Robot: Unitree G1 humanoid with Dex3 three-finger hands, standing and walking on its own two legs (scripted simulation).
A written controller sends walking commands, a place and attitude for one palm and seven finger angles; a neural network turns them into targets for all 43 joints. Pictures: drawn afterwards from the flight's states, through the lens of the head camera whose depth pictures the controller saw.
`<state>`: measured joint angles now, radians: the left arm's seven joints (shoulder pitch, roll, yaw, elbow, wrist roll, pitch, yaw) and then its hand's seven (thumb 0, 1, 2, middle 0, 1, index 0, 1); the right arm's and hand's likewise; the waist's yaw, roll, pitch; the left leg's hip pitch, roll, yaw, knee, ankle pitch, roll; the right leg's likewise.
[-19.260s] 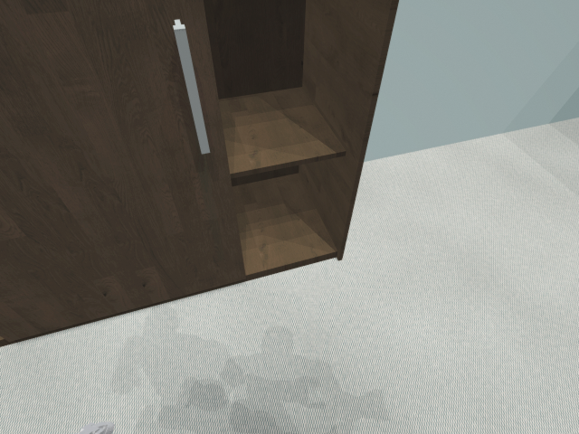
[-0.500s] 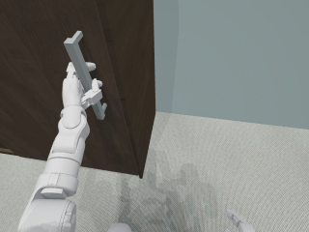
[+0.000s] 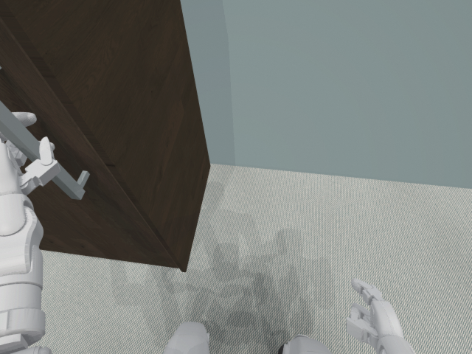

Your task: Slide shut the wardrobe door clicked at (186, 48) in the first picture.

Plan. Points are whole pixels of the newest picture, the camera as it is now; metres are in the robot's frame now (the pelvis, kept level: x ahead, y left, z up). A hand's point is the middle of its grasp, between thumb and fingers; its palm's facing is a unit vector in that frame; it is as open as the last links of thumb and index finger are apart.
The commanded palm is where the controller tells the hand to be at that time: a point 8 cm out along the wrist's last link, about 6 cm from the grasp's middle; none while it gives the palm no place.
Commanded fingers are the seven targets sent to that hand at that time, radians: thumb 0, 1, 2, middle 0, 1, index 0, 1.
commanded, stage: stop walking and hold the door there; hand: left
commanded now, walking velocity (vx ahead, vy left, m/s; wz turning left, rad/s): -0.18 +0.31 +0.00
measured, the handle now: (42, 143) +0.38 +0.37 +0.11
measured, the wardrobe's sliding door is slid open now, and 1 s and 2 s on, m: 0.00 0.00 0.00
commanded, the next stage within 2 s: none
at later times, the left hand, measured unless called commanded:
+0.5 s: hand (47, 160) +0.34 +0.34 +0.12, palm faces +0.61 -0.73 -0.31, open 6.4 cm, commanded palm +0.29 +0.35 +0.12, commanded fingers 0.00 0.90 0.90 -0.45 -1.40 -0.45 -1.40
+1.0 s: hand (45, 162) +0.34 +0.34 +0.12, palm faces +0.53 -0.78 -0.32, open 6.2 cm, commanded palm +0.29 +0.36 +0.12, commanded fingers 0.00 0.90 0.90 -0.45 -1.40 -0.45 -1.40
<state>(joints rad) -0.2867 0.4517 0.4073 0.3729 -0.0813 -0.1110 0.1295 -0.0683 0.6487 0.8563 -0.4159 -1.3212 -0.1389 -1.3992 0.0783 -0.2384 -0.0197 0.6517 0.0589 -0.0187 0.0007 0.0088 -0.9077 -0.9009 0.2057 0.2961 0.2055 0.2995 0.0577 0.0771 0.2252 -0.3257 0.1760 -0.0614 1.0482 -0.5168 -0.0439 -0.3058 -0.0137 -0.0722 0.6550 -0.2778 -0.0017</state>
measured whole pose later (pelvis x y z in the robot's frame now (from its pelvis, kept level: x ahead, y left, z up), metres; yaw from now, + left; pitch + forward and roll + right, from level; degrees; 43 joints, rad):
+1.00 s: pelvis +0.02 +0.02 +0.02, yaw -5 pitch +0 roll +0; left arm -0.06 0.43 0.43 0.45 -0.04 -0.15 0.17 -0.09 0.65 0.78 -0.38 -1.32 -0.30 -1.38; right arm 0.22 -0.26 0.00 0.70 0.03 -0.06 -0.10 0.01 -0.91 -0.90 0.21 0.30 0.21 0.30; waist 0.01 0.04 -0.04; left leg -0.22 0.02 0.13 0.44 -0.22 0.03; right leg -0.23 -0.03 0.00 0.41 -0.17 0.03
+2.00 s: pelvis -0.01 +0.19 +0.02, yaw -1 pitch -1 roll +0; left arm -0.12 0.17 0.01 0.04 -0.06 -0.06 0.17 -0.01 0.78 0.81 -0.42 -1.38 -0.23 -1.39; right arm 0.14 -0.13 0.07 0.64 0.00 -0.06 -0.04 0.01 -0.91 -0.90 0.21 0.30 0.21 0.30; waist 0.05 0.02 0.10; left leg -0.26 0.05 0.01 0.52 -0.24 -0.03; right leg -0.26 -0.01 -0.01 0.61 -0.33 0.01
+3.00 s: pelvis -0.02 +0.21 +0.01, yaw -2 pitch +0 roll +0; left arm -0.22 0.18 0.08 0.33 -0.07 -0.12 0.15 0.00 -0.51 0.22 -0.32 -1.23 -0.29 -1.22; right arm 0.28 -0.22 0.02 0.70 0.02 -0.21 -0.05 0.01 -0.91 -0.90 0.21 0.30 0.20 0.30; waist 0.00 0.00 -0.03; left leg -0.35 0.04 0.03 0.61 -0.26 -0.01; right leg -0.32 -0.01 0.01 0.62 -0.30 0.01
